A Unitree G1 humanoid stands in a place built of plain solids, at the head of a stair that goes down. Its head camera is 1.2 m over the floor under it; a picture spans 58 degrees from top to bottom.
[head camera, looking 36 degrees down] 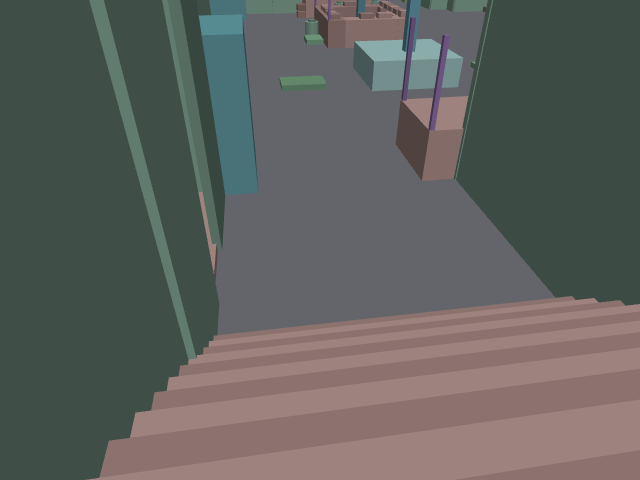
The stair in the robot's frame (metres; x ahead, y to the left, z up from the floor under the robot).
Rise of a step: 0.21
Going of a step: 0.26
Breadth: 4.00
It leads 8 degrees to the left of straight ahead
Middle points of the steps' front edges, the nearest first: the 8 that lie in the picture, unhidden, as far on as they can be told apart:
1.20 -1.14 -0.43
1.46 -1.11 -0.64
1.71 -1.07 -0.86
1.97 -1.03 -1.07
2.23 -0.99 -1.28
2.48 -0.95 -1.50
2.74 -0.92 -1.71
2.99 -0.88 -1.93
